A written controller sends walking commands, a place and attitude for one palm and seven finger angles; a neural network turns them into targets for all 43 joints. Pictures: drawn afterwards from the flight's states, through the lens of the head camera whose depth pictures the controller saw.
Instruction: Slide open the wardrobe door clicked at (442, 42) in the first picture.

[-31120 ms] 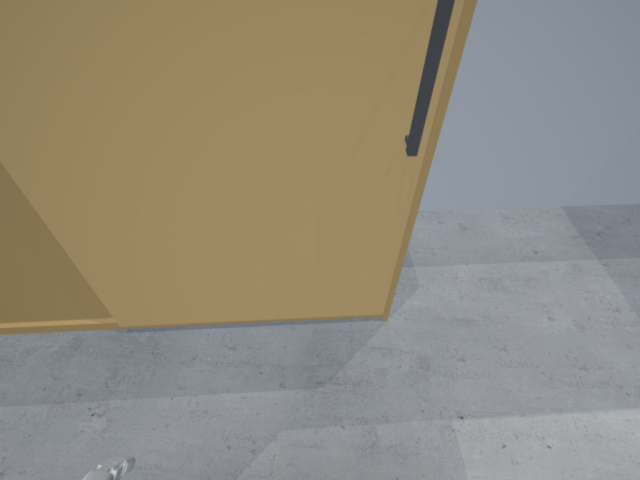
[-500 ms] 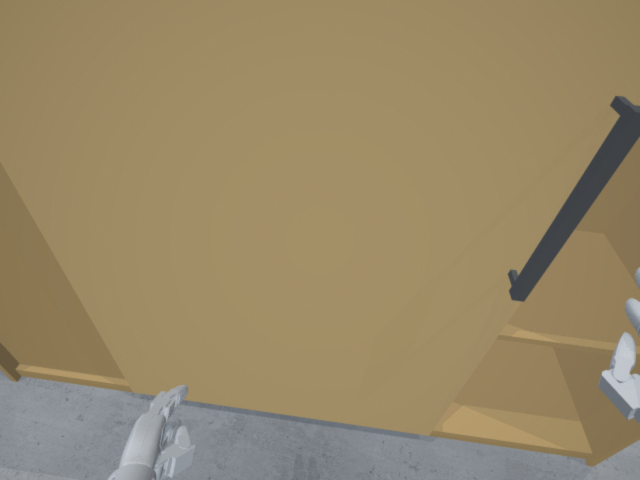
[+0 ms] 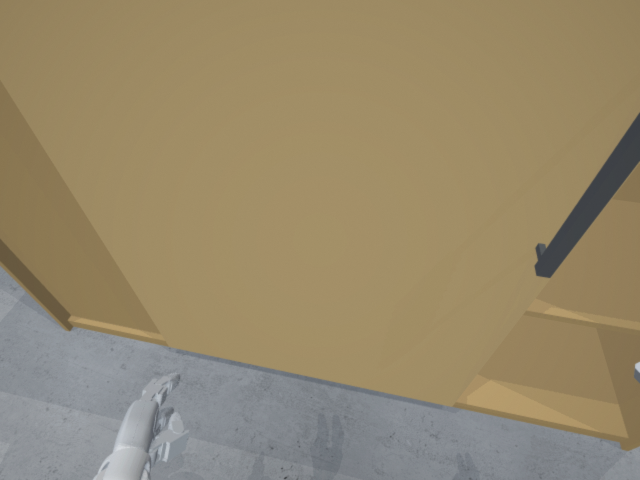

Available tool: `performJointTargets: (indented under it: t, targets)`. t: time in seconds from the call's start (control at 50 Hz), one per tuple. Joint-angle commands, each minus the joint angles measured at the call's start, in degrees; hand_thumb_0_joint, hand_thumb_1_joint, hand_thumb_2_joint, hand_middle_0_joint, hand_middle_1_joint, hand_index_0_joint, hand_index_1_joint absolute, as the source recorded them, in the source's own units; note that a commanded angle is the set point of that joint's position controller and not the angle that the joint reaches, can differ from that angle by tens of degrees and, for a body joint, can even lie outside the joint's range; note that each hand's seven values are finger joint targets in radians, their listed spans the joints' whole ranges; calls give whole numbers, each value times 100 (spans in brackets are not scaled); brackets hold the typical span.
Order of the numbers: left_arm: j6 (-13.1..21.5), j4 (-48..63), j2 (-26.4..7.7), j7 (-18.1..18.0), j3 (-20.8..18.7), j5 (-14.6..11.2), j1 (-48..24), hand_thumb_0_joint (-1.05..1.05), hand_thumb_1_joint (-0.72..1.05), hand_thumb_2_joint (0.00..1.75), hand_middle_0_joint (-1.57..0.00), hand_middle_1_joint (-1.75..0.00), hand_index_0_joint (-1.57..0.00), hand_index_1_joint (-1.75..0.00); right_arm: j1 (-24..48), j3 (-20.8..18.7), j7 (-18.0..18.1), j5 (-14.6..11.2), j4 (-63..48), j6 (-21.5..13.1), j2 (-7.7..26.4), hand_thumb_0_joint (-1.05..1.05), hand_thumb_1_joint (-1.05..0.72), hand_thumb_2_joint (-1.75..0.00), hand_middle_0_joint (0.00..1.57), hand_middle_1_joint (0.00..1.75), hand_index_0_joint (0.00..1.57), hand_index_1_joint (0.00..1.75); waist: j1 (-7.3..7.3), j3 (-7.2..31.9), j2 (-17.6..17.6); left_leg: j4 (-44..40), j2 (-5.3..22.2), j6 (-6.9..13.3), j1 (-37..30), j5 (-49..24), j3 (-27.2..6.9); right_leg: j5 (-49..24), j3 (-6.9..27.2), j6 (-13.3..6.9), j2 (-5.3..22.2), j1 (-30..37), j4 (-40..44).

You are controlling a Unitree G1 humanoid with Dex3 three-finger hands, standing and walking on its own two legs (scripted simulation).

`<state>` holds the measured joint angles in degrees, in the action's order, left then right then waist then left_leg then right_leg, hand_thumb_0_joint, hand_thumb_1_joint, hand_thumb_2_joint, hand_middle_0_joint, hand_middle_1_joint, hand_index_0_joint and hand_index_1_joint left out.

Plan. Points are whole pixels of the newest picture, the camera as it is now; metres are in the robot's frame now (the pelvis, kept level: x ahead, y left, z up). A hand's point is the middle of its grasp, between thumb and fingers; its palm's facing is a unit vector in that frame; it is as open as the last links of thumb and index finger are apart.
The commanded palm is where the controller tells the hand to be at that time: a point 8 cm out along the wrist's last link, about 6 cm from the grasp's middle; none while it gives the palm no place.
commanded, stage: step back with the hand held close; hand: right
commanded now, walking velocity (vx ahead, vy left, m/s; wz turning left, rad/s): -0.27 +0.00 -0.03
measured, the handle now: (595, 183) +0.44 -0.32 +0.16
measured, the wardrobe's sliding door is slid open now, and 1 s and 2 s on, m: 0.49 0.49 0.49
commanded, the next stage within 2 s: stop stepping back and stand still in 0.70 s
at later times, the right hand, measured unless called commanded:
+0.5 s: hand out of the picture +0.12 -0.33 +0.17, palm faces +0.52 +0.78 -0.34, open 7.4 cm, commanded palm +0.05 -0.35 +0.18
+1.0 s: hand out of the picture +0.04 -0.35 +0.18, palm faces +0.32 +0.88 -0.35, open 7.5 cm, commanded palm -0.04 -0.40 +0.18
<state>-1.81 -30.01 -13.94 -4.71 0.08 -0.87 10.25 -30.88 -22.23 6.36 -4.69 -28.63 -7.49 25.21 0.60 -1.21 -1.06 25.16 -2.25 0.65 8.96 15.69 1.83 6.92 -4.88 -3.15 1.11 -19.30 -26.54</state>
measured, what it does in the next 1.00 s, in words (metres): walks backwards: left foot, then right foot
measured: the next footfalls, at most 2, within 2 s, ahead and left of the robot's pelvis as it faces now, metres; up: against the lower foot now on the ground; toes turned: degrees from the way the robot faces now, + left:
left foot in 0.72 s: -0.15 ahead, +0.08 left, +0.00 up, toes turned +3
right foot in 0.84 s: +0.00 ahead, -0.15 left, +0.00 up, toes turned +4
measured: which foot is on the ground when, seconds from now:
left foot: down 0.00-0.46, up 0.48-0.70, down 0.72-0.84, up 0.86-1.00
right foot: down 0.00-0.70, up 0.72-0.82, down 0.84-1.00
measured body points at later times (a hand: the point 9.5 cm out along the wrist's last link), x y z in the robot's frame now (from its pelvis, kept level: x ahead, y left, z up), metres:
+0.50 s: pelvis -0.07 -0.04 -0.01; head -0.07 -0.08 +0.43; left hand +0.13 +0.18 -0.08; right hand +0.09 -0.36 +0.18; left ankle -0.04 +0.10 -0.72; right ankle +0.08 -0.08 -0.74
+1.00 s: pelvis -0.20 -0.11 +0.00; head -0.18 -0.17 +0.45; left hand -0.05 +0.12 -0.06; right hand +0.01 -0.40 +0.20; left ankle -0.22 +0.02 -0.68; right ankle -0.04 -0.16 -0.73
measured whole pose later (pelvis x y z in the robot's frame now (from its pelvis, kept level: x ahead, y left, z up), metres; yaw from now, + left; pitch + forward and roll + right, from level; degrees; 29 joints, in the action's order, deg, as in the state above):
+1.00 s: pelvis -0.20 -0.11 +0.00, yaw +3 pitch -2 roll +5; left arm 8.4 -35.5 -6.6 -0.6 1.0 0.7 12.8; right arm -27.5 -26.1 6.8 -4.2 -34.9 -9.9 26.1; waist -2.2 -3.8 3.7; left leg 51.0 -6.7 1.4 19.3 28.5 -0.7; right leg 5.3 0.7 0.2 -0.3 -21.7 -23.2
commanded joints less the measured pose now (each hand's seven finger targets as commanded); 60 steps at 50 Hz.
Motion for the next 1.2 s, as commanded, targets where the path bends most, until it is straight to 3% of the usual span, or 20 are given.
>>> performJointTargets:
  t: [0.0,0.16,0.34,0.4,0.46,0.5,0.6,0.64,0.68,0.7,0.76,0.78,0.82,0.86,0.9,1.0,1.04,1.06,1.1,1.18]
  targets:
    - [449,947,-674,-86,-201,13,-602,0,90,90,-20,-30,-20,-30,54,-950,181,-2,-1191,-534,1040,0,-90,-90,20,30,20,30,108,753,-529,-155,265,-166,237,-337,-363,965,1148,-123,651,332,899]
    - [792,860,-760,-53,-296,41,-424,0,90,90,-20,-30,-20,-30,77,-1086,186,160,-1267,-686,1038,0,-90,-90,20,30,20,30,134,865,-819,469,-87,51,-616,360,-236,2961,1681,-112,862,-985,1677]
    - [889,331,-554,-35,-273,86,-193,0,90,90,-20,-30,-20,-30,1010,-567,352,217,-1154,-766,850,0,-90,-90,20,30,20,30,-142,488,783,-1151,1403,702,2558,562,-1693,976,835,259,-11,1331,-1455]
    - [929,386,-647,-101,-247,53,-398,0,90,90,-20,-30,-20,-30,1321,-628,343,202,-1222,-801,969,0,-90,-90,20,30,20,30,-110,249,-119,-255,557,241,2341,629,-894,1336,1457,157,356,1008,30]
    - [1079,567,-740,-108,-266,154,-658,0,90,90,-20,-30,-20,-30,1334,-1095,282,280,-1519,-988,1283,0,-90,-90,20,30,20,30,119,646,-1893,3186,-616,-51,-233,1133,-400,4441,3386,-180,1777,-1687,2914]
    - [1113,480,-558,65,-352,166,-492,0,90,90,-20,-30,-20,-30,948,-981,202,193,-1412,-992,1054,0,-90,-90,20,30,20,30,228,989,-936,3525,-624,85,234,1341,-213,3147,2313,92,1424,-787,2469]
    - [1118,355,-387,258,-306,120,-288,0,90,90,-20,-30,-20,-30,334,-683,194,-15,-1554,-886,814,0,-90,-90,20,30,20,30,171,1431,-1336,1409,-585,261,118,1690,503,1924,1078,784,962,478,2424]
    - [1067,216,-391,260,-327,147,-159,0,90,90,-20,-30,-20,-30,519,-755,213,-47,-1462,-926,951,0,-90,-90,20,30,20,30,167,1446,-1002,-499,-136,497,173,1455,347,1153,544,1173,677,947,1319]
    - [991,-18,-313,240,-316,67,-99,0,90,90,-20,-30,-20,-30,852,-632,229,-6,-1436,-1002,1028,0,-90,-90,20,30,20,30,35,845,1328,-1920,2151,1178,2366,160,-1713,1238,880,860,99,1530,-3000]
    - [1049,138,-274,230,-178,187,-486,0,90,90,-20,-30,-20,-30,1309,-862,240,47,-1646,-1045,1322,0,-90,-90,20,30,20,30,52,413,1200,-1633,2535,1486,2202,-1171,-1720,2130,720,766,-173,450,-4119]
    - [1018,79,-407,125,-189,18,-663,0,90,90,-20,-30,-20,-30,2178,-373,52,161,-1067,-784,895,0,-90,-90,20,30,20,30,-243,-163,1201,-102,1619,663,1715,-2080,-527,1628,792,554,-5,132,-2190]
    - [1023,55,-451,8,-127,29,-667,0,90,90,-20,-30,-20,-30,1937,-474,88,170,-908,-715,963,0,-90,-90,20,30,20,30,-235,-381,434,528,1384,453,1682,-2173,-395,936,721,506,-37,355,-818]
    - [1194,309,-600,1,-192,95,-566,0,90,90,-20,-30,-20,-30,1572,-795,115,102,-1607,-793,1130,0,-90,-90,20,30,20,30,3,568,-2574,2595,-140,-58,1568,1551,-79,-880,2887,-137,1417,718,1287]
    - [1466,245,-481,162,-258,108,-372,0,90,90,-20,-30,-20,-30,1174,-1210,89,-10,-1922,-1004,1440,0,-90,-90,20,30,20,30,12,1129,-1829,3563,-418,-3,1278,1928,-656,3221,3714,-4,1554,288,2227]
    - [1407,367,-457,294,-369,125,-306,0,90,90,-20,-30,-20,-30,509,-1170,96,-6,-2363,-855,1144,0,-90,-90,20,30,20,30,41,1275,-1333,3242,-524,49,880,1398,-282,3766,3026,888,1198,401,2608]
    - [1087,379,-346,311,-357,233,-180,0,90,90,-20,-30,-20,-30,-787,-1017,220,96,-2069,-511,974,0,-90,-90,20,30,20,30,97,1141,-1634,1108,-797,273,-996,1667,638,2702,1106,1061,516,-386,2415]
    - [934,209,-324,246,-396,169,50,0,90,90,-20,-30,-20,-30,-599,-1129,224,132,-1735,-353,1195,0,-90,-90,20,30,20,30,158,1229,-211,-584,-139,633,-1300,1297,323,1903,18,1043,-187,-357,138]
    - [839,87,-352,211,-430,69,176,0,90,90,-20,-30,-20,-30,-470,-1139,207,97,-1514,-306,1164,0,-90,-90,20,30,20,30,54,954,1393,-1130,1075,1032,246,553,-616,1730,-45,768,-497,26,-2702]
    - [810,172,-439,172,-221,146,-331,0,90,90,-20,-30,-20,-30,1188,-1569,302,31,-1685,-458,1743,0,-90,-90,20,30,20,30,-303,164,1101,-1511,2567,1722,2121,1546,-1924,1803,1079,416,43,-1134,-5947]
    - [811,54,-542,7,-349,70,-609,0,90,90,-20,-30,-20,-30,1541,-396,215,269,-116,-374,630,0,-90,-90,20,30,20,30,-197,-740,347,-1433,1974,1156,2419,3163,-1627,1781,566,223,550,-901,-3807]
